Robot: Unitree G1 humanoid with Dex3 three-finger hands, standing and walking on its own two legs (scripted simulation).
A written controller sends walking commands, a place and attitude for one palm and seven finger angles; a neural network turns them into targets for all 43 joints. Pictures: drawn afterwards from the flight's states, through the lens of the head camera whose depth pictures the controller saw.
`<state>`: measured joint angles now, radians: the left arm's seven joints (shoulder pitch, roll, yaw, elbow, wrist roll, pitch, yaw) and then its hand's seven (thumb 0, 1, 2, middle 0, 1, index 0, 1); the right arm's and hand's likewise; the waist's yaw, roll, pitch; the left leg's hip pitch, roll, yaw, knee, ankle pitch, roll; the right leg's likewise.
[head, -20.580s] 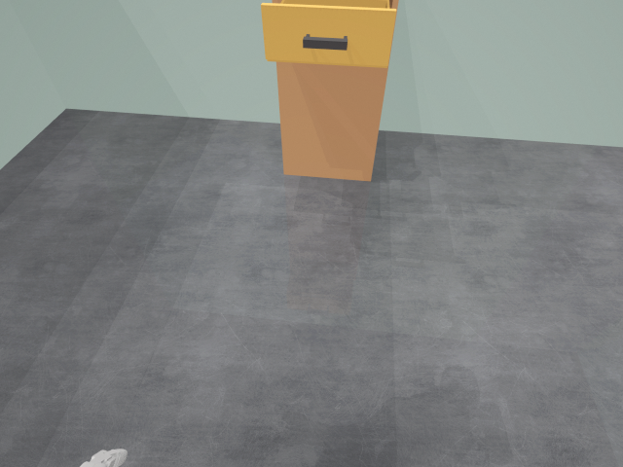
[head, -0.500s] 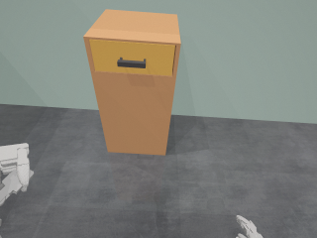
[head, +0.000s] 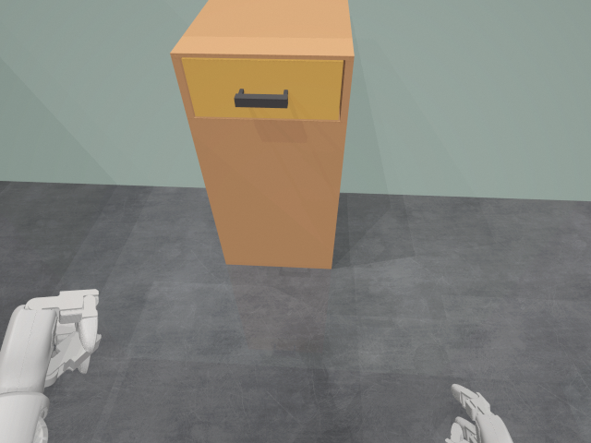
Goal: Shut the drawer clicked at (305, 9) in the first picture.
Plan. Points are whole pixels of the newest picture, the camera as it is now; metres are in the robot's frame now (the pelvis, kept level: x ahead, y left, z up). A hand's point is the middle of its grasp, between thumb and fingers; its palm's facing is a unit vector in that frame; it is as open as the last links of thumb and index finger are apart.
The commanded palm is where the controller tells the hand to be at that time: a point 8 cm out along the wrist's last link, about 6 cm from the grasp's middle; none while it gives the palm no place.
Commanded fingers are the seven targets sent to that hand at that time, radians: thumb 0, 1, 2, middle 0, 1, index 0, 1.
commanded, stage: let the arm hang, fingers relaxed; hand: left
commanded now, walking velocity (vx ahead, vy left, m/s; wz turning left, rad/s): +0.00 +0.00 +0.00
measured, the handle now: (262, 96) +0.89 +0.15 +0.02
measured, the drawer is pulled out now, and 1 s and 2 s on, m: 0.00 0.00 0.00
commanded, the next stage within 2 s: look to check the result in 1.04 s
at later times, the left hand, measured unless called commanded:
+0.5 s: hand out of the picture -0.06 +0.20 -0.16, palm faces +0.01 -0.96 -0.28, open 5.1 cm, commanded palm none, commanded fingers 0.00 0.90 0.90 -0.24 -0.34 -0.24 -0.34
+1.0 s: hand out of the picture +0.06 +0.16 -0.16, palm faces +0.01 -0.97 -0.23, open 7.4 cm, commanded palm none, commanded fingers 0.00 0.90 0.90 -0.20 -0.30 -0.20 -0.30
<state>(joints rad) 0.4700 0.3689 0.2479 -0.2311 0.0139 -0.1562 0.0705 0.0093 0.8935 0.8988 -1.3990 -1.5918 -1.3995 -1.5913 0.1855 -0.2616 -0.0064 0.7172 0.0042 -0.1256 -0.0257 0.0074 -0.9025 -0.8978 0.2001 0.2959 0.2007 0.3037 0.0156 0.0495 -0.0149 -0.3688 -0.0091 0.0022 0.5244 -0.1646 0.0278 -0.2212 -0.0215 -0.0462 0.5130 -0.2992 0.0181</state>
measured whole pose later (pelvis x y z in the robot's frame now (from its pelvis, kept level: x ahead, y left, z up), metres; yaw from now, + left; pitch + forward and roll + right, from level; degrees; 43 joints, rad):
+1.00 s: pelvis +0.02 -0.02 +0.01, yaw +0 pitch -2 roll +0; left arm 0.18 0.18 0.01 1.11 0.01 -0.01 0.02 0.01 0.91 0.90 -0.20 -0.30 -0.20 -0.30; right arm 0.19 -0.20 -0.02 1.13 -0.02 0.01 -0.02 0.00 -0.91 -0.90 0.20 0.30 0.20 0.30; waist -0.01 0.02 0.06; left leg -0.24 0.00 -0.01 0.42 -0.14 -0.01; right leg -0.10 -0.01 -0.06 0.42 -0.29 -0.01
